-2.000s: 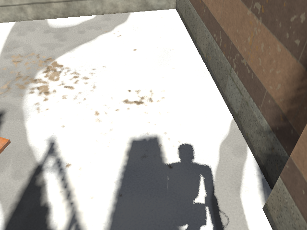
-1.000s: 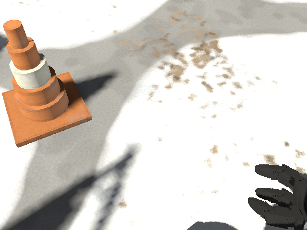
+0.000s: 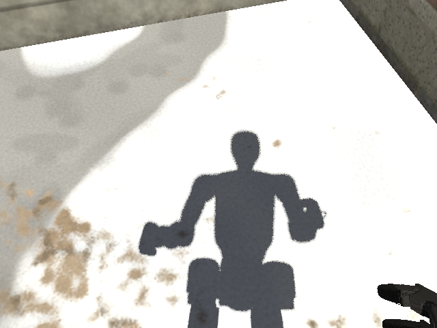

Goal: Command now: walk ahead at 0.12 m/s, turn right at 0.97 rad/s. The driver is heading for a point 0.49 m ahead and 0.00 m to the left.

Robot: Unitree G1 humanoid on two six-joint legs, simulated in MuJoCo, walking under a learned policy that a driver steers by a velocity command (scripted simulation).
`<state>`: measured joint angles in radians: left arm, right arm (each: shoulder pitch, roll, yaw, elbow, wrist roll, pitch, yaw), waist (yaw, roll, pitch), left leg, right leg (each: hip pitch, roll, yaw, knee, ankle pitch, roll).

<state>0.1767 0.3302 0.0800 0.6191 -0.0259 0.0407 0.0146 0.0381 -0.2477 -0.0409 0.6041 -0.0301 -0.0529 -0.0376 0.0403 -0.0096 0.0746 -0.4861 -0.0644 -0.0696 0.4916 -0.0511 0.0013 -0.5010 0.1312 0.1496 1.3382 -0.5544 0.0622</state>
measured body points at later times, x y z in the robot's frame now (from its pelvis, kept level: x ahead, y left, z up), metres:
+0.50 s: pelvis +0.01 -0.02 +0.02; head +0.02 -0.05 +0.47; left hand +0.23 +0.18 -0.06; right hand +0.04 -0.33 -0.11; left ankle +0.06 +0.11 -0.64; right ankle +0.00 -0.12 -0.72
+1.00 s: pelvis +0.00 +0.03 +0.02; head +0.05 +0.07 +0.47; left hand +0.13 +0.35 -0.08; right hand +0.19 -0.23 -0.05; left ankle -0.01 +0.12 -0.72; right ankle +0.04 -0.13 -0.63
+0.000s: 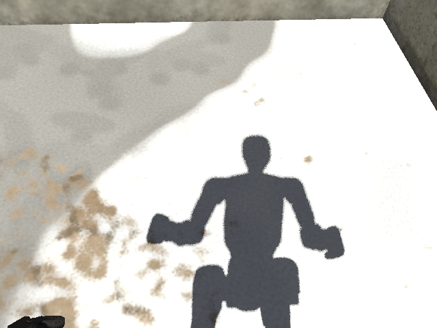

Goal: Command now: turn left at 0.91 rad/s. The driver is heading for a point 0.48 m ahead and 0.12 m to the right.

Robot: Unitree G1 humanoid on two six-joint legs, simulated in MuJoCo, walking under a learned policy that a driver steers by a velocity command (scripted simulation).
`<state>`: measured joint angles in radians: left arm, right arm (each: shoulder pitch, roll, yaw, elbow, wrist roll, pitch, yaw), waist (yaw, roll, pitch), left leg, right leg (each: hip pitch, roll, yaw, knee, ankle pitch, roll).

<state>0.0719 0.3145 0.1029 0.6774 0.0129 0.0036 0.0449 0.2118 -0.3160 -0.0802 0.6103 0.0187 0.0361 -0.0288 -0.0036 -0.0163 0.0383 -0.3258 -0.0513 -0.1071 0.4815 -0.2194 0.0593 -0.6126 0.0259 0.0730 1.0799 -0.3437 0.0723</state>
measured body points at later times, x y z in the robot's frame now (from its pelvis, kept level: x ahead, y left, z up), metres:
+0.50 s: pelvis +0.03 -0.01 -0.01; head +0.05 -0.01 +0.44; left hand +0.19 +0.26 -0.11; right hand +0.15 -0.31 -0.09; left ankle +0.01 +0.09 -0.74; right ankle +0.03 -0.15 -0.73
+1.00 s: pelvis +0.27 -0.19 -0.04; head +0.31 -0.20 +0.40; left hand +0.58 -0.09 -0.12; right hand +0.10 -0.40 -0.17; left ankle +0.09 +0.08 -0.63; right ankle +0.32 -0.30 -0.74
